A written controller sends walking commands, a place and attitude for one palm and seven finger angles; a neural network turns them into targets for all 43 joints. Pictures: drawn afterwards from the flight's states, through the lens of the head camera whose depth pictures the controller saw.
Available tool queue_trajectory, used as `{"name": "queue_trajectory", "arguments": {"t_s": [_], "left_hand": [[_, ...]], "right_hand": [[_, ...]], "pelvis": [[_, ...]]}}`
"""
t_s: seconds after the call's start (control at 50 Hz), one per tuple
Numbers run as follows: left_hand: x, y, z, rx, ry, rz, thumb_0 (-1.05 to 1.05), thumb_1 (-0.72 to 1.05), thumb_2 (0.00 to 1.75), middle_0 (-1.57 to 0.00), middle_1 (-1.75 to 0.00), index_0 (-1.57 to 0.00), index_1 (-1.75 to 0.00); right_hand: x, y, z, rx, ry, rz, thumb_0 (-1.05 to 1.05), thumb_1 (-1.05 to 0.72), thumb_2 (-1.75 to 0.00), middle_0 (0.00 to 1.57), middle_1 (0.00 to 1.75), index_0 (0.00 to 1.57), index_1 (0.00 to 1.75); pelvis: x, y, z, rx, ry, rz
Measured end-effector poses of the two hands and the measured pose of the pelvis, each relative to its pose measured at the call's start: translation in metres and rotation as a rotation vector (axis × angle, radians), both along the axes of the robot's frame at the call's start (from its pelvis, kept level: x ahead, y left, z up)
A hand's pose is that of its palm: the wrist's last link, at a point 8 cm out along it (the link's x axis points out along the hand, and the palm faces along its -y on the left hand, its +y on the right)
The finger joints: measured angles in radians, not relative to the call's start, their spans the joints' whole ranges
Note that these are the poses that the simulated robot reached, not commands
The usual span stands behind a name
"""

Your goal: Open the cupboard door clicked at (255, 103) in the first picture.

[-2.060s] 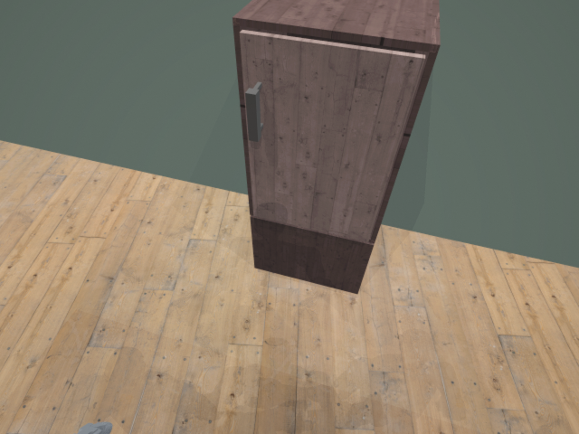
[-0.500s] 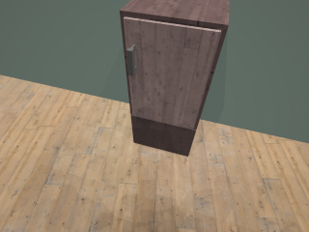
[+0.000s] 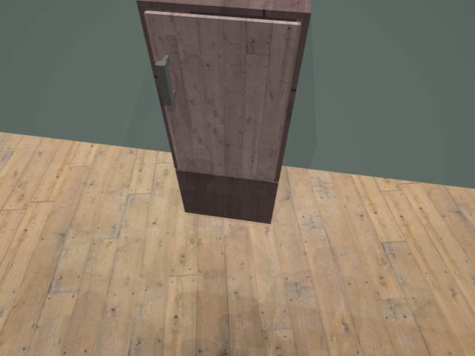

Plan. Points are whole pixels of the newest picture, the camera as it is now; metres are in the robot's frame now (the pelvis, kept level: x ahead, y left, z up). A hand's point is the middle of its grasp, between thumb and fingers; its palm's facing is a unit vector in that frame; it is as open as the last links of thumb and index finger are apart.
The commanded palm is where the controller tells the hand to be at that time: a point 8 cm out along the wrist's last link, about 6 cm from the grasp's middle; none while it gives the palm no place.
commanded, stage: turn to face it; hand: left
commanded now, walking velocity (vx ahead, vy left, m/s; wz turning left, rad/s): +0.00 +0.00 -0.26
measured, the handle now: (167, 80) +0.81 +0.25 +0.02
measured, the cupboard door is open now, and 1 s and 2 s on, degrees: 0 0 0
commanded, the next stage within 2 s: take the last steps up to it in 0.06 s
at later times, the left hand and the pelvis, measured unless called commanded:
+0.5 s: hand out of the picture +0.03 +0.19 -0.16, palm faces -0.01 -0.98 -0.19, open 7.4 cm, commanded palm none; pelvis +0.04 +0.02 +0.01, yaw -5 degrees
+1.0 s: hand (108, 303) +0.24 +0.29 -0.16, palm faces -0.02 -0.98 -0.19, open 7.4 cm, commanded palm none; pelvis +0.18 +0.11 +0.01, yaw -5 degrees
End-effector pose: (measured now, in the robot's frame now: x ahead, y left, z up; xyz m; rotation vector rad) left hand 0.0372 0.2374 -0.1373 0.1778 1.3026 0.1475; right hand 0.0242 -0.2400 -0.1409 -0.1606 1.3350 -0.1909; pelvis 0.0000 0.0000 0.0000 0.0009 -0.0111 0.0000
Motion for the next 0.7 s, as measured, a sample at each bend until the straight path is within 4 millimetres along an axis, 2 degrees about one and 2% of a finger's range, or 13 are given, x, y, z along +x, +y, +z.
{"name": "queue_trajectory", "arguments": {"t_s": [0.14,0.22,0.28,0.34,0.4,0.48,0.58,0.64,0.7], "left_hand": [[0.006,0.009,-0.006,-0.023,-0.01,-0.016,0.0,0.91,0.9,-0.2,-0.3,-0.2,-0.3],[0.014,0.016,-0.003,-0.011,-0.007,-0.047,0.01,0.91,0.9,-0.2,-0.3,-0.2,-0.3],[0.02,0.015,0.003,-0.003,-0.011,-0.077,0.01,0.91,0.9,-0.2,-0.3,-0.2,-0.3],[0.025,0.009,0.001,0.004,-0.033,-0.092,0.0,0.91,0.9,-0.19,-0.3,-0.19,-0.3],[0.018,0.004,0.001,-0.003,-0.042,-0.058,0.0,0.91,0.9,-0.19,-0.3,-0.2,-0.3],[-0.006,0.003,0.005,-0.02,0.028,-0.011,0.0,0.91,0.9,-0.2,-0.3,-0.2,-0.3],[-0.027,0.012,0.004,-0.052,0.147,0.03,0.0,0.91,0.9,-0.2,-0.3,-0.2,-0.3],[-0.029,0.026,-0.001,-0.068,0.203,0.059,0.0,0.91,0.9,-0.2,-0.3,-0.2,-0.3],[-0.02,0.047,-0.015,-0.08,0.245,0.081,0.01,0.91,0.9,-0.2,-0.3,-0.2,-0.3]], "right_hand": [[-0.031,0.01,0.006,-0.028,0.035,-0.05,0.01,-0.91,-0.9,0.2,0.3,0.2,0.3],[-0.045,0.016,0.008,-0.026,0.034,-0.083,0.01,-0.91,-0.9,0.2,0.3,0.2,0.3],[-0.052,0.02,0.006,-0.004,0.037,-0.103,0.01,-0.91,-0.9,0.2,0.3,0.2,0.3],[-0.058,0.021,-0.004,0.026,0.049,-0.121,0.01,-0.91,-0.9,0.2,0.3,0.2,0.3],[-0.056,0.024,-0.008,0.051,0.088,-0.11,0.01,-0.91,-0.9,0.2,0.3,0.2,0.3],[-0.03,0.029,0.002,0.061,0.074,-0.094,0.01,-0.91,-0.9,0.2,0.3,0.2,0.3],[0.022,0.043,0.014,0.05,0.009,-0.07,0.01,-0.91,-0.9,0.2,0.3,0.2,0.3],[0.059,0.054,0.017,0.031,-0.024,-0.041,0.01,-0.92,-0.9,0.2,0.3,0.2,0.3],[0.097,0.069,0.014,0.0,-0.066,-0.006,0.01,-0.92,-0.9,0.2,0.3,0.2,0.3]], "pelvis": [[-0.007,0.014,-0.001,0.0,0.011,-0.022],[-0.007,0.017,0.002,0.003,0.008,-0.065],[-0.002,0.016,0.004,-0.002,0.003,-0.093],[0.006,0.011,-0.002,0.004,-0.002,-0.104],[0.015,0.011,-0.002,-0.016,-0.01,-0.089],[0.031,0.018,0.007,-0.017,-0.004,-0.084],[0.056,0.034,0.011,-0.021,0.007,-0.068],[0.076,0.05,0.008,-0.026,0.011,-0.057],[0.099,0.07,-0.003,-0.034,0.009,-0.051]]}}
